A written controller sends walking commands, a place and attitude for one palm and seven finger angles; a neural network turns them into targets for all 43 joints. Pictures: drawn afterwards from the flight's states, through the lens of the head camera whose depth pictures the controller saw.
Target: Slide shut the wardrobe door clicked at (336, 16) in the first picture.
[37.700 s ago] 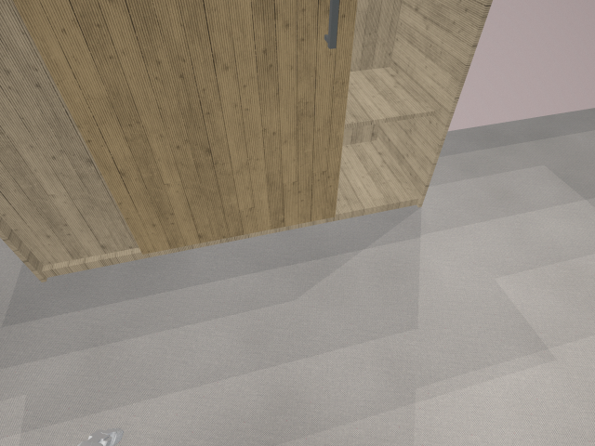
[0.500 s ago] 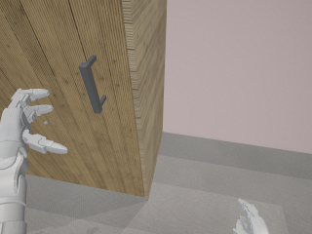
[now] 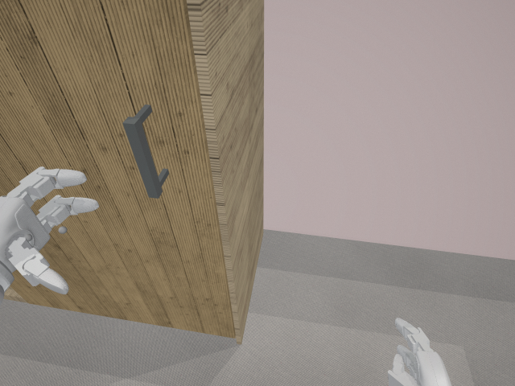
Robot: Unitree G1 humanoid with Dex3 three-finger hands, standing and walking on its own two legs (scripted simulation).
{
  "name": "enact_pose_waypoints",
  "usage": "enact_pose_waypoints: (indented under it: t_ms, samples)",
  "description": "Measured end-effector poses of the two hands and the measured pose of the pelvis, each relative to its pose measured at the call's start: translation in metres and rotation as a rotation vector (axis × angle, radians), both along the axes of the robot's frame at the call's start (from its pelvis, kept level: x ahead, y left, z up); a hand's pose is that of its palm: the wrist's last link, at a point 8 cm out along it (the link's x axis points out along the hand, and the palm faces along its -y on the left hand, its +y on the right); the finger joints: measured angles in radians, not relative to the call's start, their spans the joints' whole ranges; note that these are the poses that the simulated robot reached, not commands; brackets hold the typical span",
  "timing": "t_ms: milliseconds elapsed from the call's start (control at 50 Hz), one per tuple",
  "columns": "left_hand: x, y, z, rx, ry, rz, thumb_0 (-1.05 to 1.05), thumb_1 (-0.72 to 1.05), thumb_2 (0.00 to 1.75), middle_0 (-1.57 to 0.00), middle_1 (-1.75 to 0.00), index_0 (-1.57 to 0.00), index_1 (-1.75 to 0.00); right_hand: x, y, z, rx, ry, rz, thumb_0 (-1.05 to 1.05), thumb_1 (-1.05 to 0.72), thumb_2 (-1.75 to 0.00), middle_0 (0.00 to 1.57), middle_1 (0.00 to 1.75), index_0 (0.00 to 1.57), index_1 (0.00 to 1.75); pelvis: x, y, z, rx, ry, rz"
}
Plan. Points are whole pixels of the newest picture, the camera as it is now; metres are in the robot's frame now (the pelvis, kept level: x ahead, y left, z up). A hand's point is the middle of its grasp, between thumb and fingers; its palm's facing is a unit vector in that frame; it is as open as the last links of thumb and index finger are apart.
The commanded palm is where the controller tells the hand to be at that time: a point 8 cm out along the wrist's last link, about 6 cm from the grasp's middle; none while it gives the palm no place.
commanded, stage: draw the hand back to the body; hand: left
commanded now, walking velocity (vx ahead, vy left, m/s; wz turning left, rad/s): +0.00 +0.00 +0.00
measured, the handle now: (150, 153) +0.44 +0.24 +0.15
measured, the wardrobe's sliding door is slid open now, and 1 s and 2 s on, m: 0.00 0.00 0.00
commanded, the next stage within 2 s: step back with the hand held close in 1.24 s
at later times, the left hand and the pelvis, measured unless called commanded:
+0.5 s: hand (38, 254) +0.22 +0.30 +0.16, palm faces +0.49 -0.82 -0.29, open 12.4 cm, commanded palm +0.17 +0.33 +0.17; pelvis +0.00 +0.02 +0.01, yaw +0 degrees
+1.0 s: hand (56, 257) +0.21 +0.27 +0.17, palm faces +0.44 -0.81 -0.38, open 7.8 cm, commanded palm +0.16 +0.30 +0.18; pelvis +0.02 +0.01 +0.01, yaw -1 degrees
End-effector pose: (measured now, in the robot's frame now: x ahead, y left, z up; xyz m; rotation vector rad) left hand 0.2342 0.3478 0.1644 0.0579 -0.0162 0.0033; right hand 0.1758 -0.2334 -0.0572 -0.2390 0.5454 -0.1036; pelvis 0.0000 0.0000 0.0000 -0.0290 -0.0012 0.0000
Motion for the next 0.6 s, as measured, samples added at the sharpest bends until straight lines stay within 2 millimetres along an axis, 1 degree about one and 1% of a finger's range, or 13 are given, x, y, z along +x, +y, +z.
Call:
enact_pose_waypoints:
  t_ms: [80,180,240,300,340,400,480,600]
  samples:
    - [-0.014,-0.001,-0.003,-0.005,-0.011,0.016,-0.01,-0.55,0.20,-0.25,-1.15,-0.25,-1.15,-0.003,0.002,0.006,0.008,-0.028,0.013,0.01,-0.91,-0.90,0.20,0.30,0.20,0.30,-0.003,0.002,0.000,0.000,-0.005,-0.007]
    - [-0.034,-0.007,-0.010,-0.012,-0.014,0.033,-0.01,-0.52,0.22,-0.25,-1.13,-0.25,-1.13,-0.005,0.011,0.009,0.007,-0.045,0.036,0.01,-0.91,-0.90,0.20,0.30,0.20,0.30,-0.009,0.005,0.000,-0.005,-0.024,-0.002]
    - [-0.041,-0.003,-0.005,0.124,-0.040,0.207,-0.01,-0.47,0.24,-0.25,-1.09,-0.25,-1.09,-0.006,0.018,0.008,-0.014,-0.029,0.074,0.01,-0.91,-0.90,0.20,0.30,0.20,0.30,-0.014,0.007,0.001,-0.012,-0.033,0.008]
    - [-0.049,-0.001,-0.003,0.184,-0.089,0.364,-0.01,-0.39,0.28,-0.25,-1.05,-0.25,-1.05,-0.008,0.025,0.005,-0.015,0.007,0.086,0.01,-0.91,-0.90,0.20,0.30,0.20,0.30,-0.018,0.010,0.003,-0.013,-0.035,0.010]
    - [-0.055,-0.003,-0.003,0.209,-0.109,0.423,-0.01,-0.33,0.31,-0.24,-1.01,-0.24,-1.01,-0.010,0.030,0.002,-0.011,0.032,0.085,0.01,-0.91,-0.90,0.20,0.30,0.20,0.30,-0.018,0.013,0.004,-0.010,-0.036,0.007]
    - [-0.062,-0.008,0.000,0.244,-0.132,0.466,-0.01,-0.23,0.35,-0.24,-0.96,-0.24,-0.96,-0.013,0.036,-0.003,-0.002,0.067,0.080,0.01,-0.91,-0.90,0.21,0.30,0.20,0.30,-0.013,0.018,0.007,-0.004,-0.041,0.002]
    - [-0.063,-0.009,0.006,0.283,-0.154,0.486,0.00,-0.10,0.42,-0.24,-0.88,-0.24,-0.88,-0.014,0.043,-0.009,0.007,0.108,0.069,0.01,-0.90,-0.90,0.21,0.30,0.20,0.30,-0.005,0.021,0.009,0.003,-0.052,-0.004]
    - [-0.053,-0.010,0.013,0.322,-0.168,0.482,0.00,0.11,0.52,-0.23,-0.75,-0.23,-0.75,-0.008,0.045,-0.009,0.016,0.127,0.056,0.01,-0.90,-0.90,0.21,0.30,0.20,0.30,0.006,0.025,0.012,0.007,-0.069,-0.016]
